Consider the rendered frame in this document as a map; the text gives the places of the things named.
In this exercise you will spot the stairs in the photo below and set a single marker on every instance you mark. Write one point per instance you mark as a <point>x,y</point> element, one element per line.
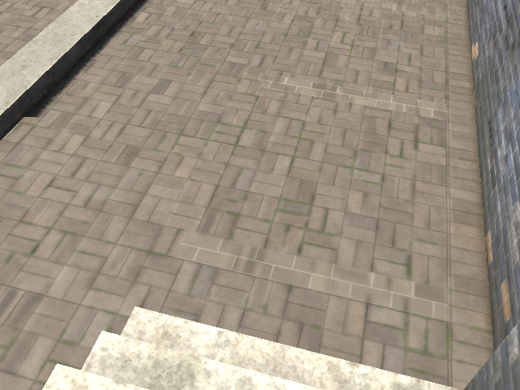
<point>158,351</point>

